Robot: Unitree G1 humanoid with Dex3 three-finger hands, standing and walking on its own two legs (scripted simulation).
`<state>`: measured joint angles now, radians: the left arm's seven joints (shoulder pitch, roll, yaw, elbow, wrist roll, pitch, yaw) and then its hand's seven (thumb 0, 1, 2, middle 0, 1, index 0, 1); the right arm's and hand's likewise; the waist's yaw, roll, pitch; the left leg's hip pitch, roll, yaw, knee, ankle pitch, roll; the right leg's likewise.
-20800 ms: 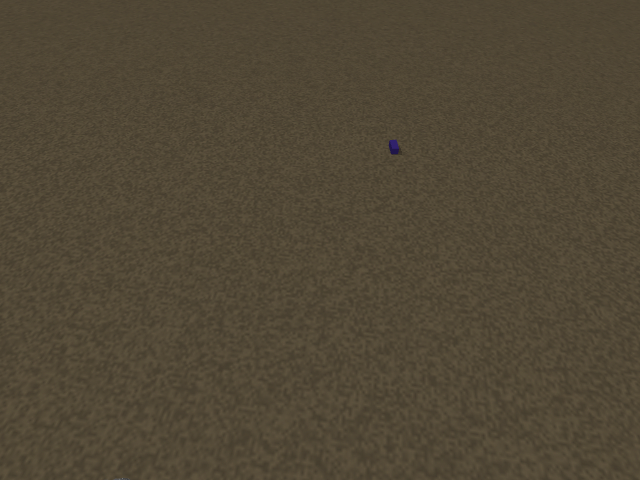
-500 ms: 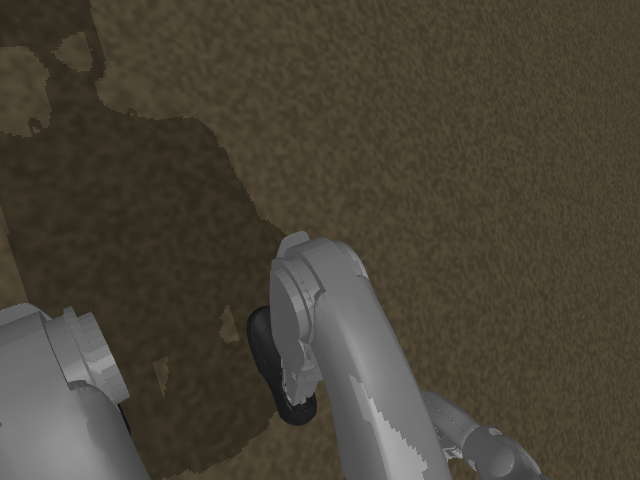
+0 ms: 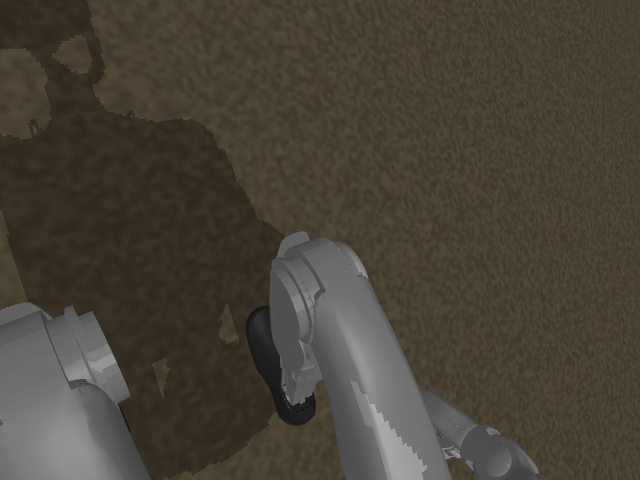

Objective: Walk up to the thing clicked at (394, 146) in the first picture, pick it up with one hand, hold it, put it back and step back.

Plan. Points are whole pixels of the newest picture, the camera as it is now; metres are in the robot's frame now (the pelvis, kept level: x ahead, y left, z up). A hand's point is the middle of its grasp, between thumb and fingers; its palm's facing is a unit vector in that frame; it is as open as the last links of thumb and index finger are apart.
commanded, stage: close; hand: left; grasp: from above
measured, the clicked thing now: out of the picture +0.42 +0.38 -0.29
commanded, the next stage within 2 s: settle in 0.20 s
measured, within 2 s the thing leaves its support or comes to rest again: leaves its support in 0.64 s
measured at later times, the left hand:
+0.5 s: hand out of the picture +0.40 +0.37 -0.25, palm faces -0.39 -0.24 -0.89, open 6.4 cm
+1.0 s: hand out of the picture +0.40 +0.38 -0.17, palm faces -0.36 -0.20 -0.91, open 6.4 cm
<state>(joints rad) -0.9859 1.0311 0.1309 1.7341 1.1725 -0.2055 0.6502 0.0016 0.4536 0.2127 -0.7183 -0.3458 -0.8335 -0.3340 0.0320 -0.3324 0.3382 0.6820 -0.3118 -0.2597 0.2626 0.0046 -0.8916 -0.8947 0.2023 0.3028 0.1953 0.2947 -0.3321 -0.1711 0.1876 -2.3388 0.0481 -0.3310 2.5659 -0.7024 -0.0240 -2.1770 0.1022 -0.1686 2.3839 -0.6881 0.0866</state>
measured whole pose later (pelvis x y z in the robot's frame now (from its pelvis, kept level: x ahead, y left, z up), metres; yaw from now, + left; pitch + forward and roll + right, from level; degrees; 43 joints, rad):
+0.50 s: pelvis +0.00 +0.00 +0.00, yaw +0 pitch +25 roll -15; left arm -0.97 1.01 0.15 1.70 1.18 -0.21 0.62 0.01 0.54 0.00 -0.99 -0.12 -1.06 -0.07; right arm 0.03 -0.33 0.33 0.68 -0.31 -0.23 0.25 0.00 -0.91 -0.90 0.20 0.30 0.20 0.29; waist -0.32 -0.16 0.16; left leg -2.35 0.05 -0.33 2.56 -0.70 -0.02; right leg -2.19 0.10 -0.17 2.38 -0.69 0.08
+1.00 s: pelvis +0.01 -0.01 +0.01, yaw +4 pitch +31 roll -12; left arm -0.88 0.80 0.12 1.42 1.14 -0.11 0.44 0.00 0.52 0.00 -1.06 -0.05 -1.12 0.00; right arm 0.10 -0.31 0.13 0.73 -0.18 -0.16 0.26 0.01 -0.91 -0.90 0.20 0.30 0.20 0.29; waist -0.22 -0.04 -0.01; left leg -2.37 0.04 -0.24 2.50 -0.69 -0.03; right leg -2.24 0.06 -0.11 2.38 -0.71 0.07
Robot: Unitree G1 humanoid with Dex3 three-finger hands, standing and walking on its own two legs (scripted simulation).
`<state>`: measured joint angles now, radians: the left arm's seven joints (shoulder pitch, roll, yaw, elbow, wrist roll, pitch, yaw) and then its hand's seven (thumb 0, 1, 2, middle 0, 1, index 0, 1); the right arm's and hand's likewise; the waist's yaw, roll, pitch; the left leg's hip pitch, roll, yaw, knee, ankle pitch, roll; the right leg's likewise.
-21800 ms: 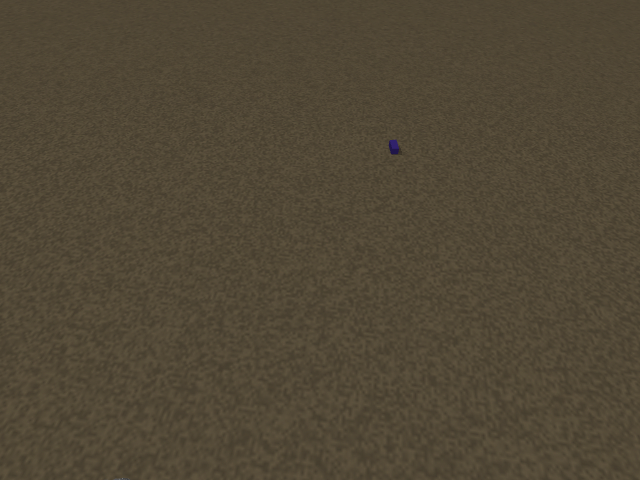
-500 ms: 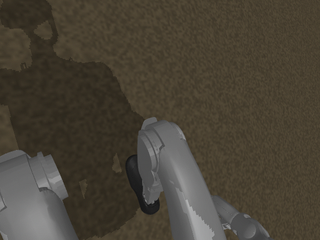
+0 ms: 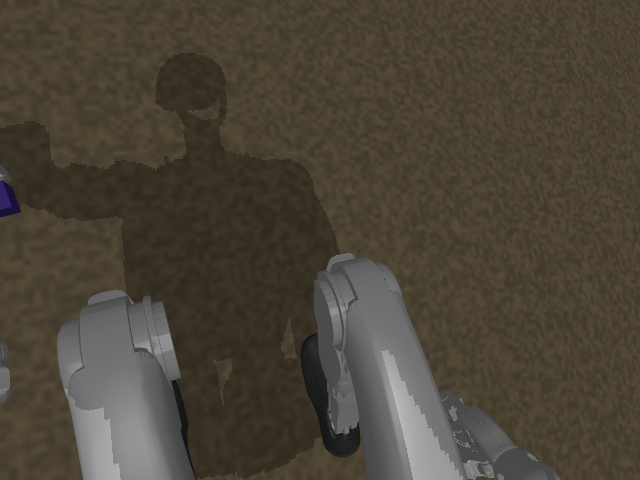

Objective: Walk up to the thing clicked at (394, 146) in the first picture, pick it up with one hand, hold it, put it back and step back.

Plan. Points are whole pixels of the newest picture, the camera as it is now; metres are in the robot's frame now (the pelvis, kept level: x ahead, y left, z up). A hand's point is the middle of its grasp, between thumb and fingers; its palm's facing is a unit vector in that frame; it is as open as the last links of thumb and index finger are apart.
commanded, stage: settle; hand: left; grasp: from above
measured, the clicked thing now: out of the picture +0.43 +0.36 -0.22
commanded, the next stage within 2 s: lift in 0.24 s
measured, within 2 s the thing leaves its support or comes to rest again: neither
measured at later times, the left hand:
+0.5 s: hand out of the picture +0.41 +0.35 -0.12, palm faces -0.40 -0.16 -0.90, open 6.4 cm
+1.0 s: hand out of the picture +0.35 +0.35 +0.02, palm faces -0.40 -0.17 -0.90, open 6.4 cm
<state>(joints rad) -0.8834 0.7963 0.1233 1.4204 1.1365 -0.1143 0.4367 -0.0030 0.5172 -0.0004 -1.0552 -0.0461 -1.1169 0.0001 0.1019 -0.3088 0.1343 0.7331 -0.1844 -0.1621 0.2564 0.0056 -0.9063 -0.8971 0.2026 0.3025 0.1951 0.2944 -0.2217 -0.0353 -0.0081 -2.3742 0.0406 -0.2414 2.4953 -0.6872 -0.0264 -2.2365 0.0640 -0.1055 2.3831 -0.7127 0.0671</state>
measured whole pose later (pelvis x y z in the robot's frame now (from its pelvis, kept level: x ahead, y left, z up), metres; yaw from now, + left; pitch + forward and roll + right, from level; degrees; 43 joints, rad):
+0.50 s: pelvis -0.01 -0.01 +0.02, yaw +3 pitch +32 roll -9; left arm -0.88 0.75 0.12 1.31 1.15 -0.14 0.29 -0.01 0.52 0.00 -1.05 -0.06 -1.11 -0.01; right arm 0.16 -0.29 0.08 0.72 -0.13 -0.05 0.17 0.01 -0.91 -0.90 0.20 0.30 0.20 0.29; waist -0.19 0.00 -0.04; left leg -2.32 0.04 -0.19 2.39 -0.64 -0.03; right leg -2.20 0.04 -0.07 2.32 -0.69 0.05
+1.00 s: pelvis -0.01 +0.00 +0.12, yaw +7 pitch +33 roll -7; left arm -0.59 0.62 0.02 0.84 1.01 -0.06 0.10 -0.01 0.54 0.00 -1.01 -0.12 -1.06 -0.08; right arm 0.15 -0.27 -0.01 0.67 -0.03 0.02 0.08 0.01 -0.91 -0.90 0.20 0.30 0.20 0.29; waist -0.09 0.03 -0.16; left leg -2.04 0.04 -0.12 2.08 -0.62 -0.01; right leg -1.93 0.01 -0.04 2.02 -0.67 0.05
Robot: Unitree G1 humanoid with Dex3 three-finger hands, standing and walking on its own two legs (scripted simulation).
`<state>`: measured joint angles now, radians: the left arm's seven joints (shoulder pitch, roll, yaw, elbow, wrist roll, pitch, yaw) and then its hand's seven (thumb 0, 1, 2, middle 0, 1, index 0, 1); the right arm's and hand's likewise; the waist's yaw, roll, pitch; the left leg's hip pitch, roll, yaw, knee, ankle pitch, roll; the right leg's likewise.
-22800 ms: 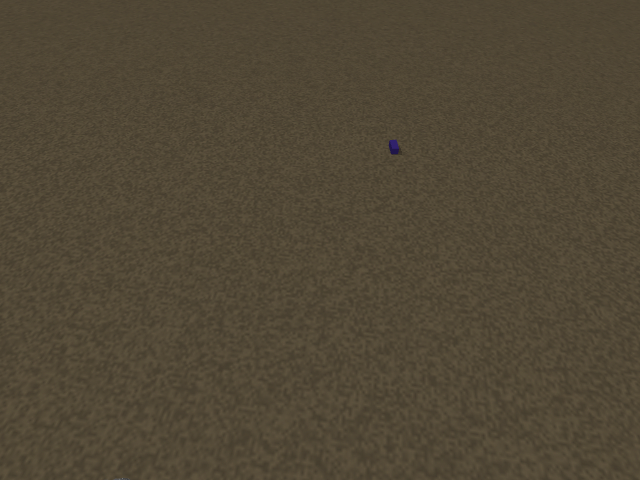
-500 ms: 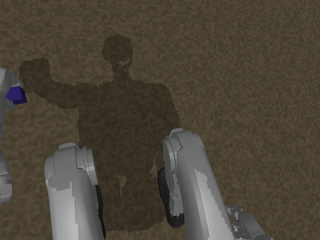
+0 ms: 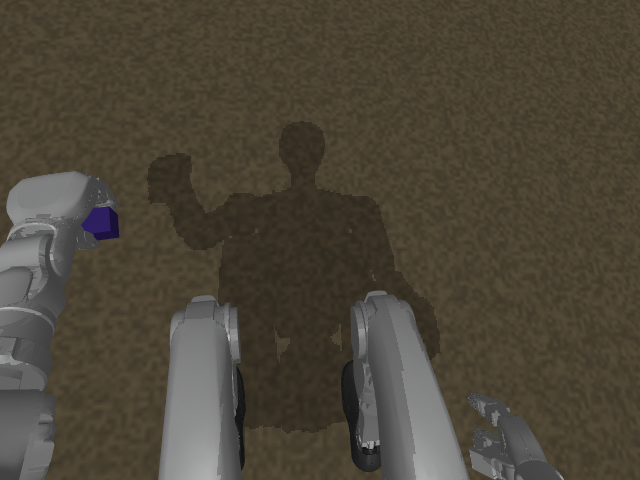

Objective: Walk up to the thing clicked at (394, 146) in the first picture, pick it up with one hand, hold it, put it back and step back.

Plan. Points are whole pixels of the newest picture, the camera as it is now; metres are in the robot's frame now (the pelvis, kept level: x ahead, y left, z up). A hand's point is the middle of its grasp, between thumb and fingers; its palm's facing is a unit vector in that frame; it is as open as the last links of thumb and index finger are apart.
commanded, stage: lift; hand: left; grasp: from above
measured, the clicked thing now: (86, 225) +0.42 +0.32 -0.14
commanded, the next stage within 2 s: hold in 1.08 s
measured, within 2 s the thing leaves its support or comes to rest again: neither
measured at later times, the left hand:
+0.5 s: hand out of the picture +0.35 +0.28 +0.11, palm faces -0.41 -0.15 -0.90, open 6.4 cm
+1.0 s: hand out of the picture +0.37 +0.25 +0.21, palm faces -0.42 -0.15 -0.89, open 6.5 cm
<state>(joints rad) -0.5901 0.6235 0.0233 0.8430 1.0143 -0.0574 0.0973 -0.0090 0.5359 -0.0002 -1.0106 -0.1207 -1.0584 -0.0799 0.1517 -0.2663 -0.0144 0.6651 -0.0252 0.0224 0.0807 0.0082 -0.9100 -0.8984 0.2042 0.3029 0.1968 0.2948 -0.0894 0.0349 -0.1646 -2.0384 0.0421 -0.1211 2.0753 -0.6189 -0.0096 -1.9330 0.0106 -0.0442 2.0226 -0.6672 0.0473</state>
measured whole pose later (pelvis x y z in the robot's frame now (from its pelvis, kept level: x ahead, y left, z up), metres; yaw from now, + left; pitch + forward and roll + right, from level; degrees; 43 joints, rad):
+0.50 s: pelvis +0.02 +0.00 +0.18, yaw +4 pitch +21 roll -4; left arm -0.34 0.48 -0.11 0.66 0.96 0.08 0.07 -0.01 0.54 0.00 -1.00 -0.13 -1.05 -0.08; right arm 0.17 -0.23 0.00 0.69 0.03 0.01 -0.02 0.01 -0.90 -0.90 0.21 0.30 0.20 0.30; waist -0.06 0.04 -0.16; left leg -1.31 0.06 -0.05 1.46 -0.52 -0.01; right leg -1.24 0.00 -0.02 1.41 -0.55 0.04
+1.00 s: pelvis +0.07 +0.00 +0.29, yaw +4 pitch +12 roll -1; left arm -0.34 0.36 -0.18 0.82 0.96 0.12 0.14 -0.01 0.53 0.03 -1.00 -0.13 -1.04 -0.10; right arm 0.25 -0.24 -0.03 0.75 0.03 -0.03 -0.04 0.01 -0.89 -0.90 0.20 0.30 0.20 0.30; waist -0.05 0.04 -0.09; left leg -0.75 0.05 0.00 0.93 -0.39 -0.01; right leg -0.70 -0.01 0.01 0.90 -0.41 0.03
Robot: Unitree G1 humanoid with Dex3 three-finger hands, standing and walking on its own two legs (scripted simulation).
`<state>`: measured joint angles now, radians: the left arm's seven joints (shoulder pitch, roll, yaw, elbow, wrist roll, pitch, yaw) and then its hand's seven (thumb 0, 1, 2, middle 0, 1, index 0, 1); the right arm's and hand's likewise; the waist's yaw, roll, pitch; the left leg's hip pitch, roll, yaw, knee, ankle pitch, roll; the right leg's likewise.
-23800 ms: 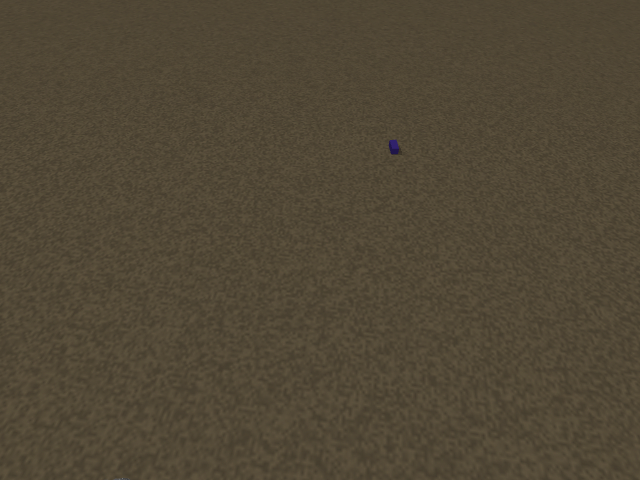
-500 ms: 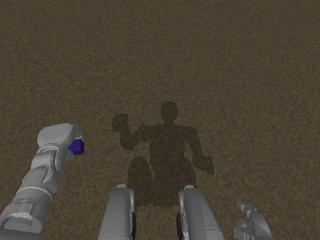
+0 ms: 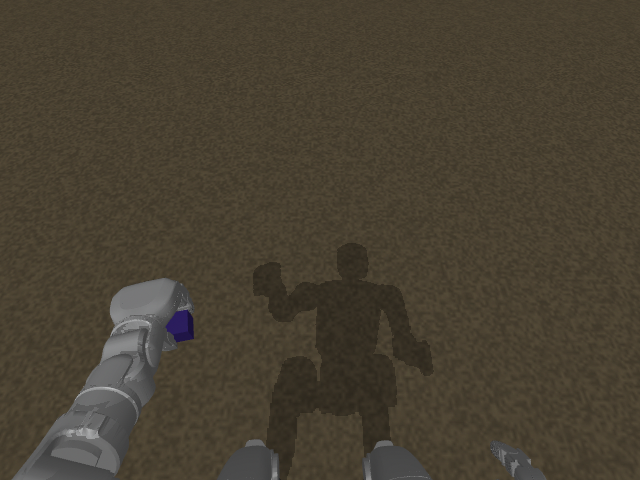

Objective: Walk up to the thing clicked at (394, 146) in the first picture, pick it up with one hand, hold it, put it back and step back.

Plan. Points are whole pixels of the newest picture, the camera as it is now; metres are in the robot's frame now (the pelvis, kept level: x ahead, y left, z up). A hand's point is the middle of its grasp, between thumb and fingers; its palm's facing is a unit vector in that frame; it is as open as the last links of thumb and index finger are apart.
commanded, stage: lift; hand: left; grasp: from above
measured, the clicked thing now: (166, 329) +0.34 +0.23 -0.11
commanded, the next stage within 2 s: hold in 0.08 s
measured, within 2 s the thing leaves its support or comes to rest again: neither
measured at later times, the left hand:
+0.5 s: hand (155, 304) +0.34 +0.22 -0.02, palm faces -0.42 -0.10 -0.90, open 6.5 cm
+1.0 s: hand (150, 303) +0.33 +0.22 +0.00, palm faces -0.42 -0.09 -0.90, open 6.4 cm
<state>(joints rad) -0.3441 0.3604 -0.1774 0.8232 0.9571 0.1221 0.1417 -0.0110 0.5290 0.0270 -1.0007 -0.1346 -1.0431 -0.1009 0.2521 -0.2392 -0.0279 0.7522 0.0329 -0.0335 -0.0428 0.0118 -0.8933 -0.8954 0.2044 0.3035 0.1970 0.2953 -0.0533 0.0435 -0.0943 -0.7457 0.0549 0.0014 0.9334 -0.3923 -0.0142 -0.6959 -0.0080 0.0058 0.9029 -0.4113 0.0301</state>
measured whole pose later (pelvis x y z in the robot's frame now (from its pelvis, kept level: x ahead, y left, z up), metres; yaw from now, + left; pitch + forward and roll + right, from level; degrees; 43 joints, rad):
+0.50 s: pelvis +0.02 +0.00 +0.03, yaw -1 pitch +7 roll +0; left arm -0.33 0.35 -0.20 0.78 0.97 0.11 0.09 -0.01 0.51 0.04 -1.03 -0.10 -1.07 -0.07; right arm 0.24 -0.25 -0.04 0.74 0.04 0.00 -0.03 0.01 -0.89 -0.89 0.20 0.30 0.20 0.29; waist -0.02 0.04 -0.07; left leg -0.48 0.04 0.03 0.68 -0.32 -0.01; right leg -0.45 -0.02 0.03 0.67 -0.34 0.03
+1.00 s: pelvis +0.02 +0.00 +0.04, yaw -1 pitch +3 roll +0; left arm -0.29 0.36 -0.22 0.67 0.98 0.12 0.01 -0.01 0.52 0.00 -1.06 -0.06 -1.10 -0.03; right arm 0.21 -0.25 -0.04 0.69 0.05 0.05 -0.02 0.01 -0.89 -0.89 0.20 0.30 0.20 0.29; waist 0.00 0.04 -0.04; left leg -0.36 0.04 0.04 0.57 -0.27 -0.02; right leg -0.33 -0.02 0.03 0.57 -0.30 0.03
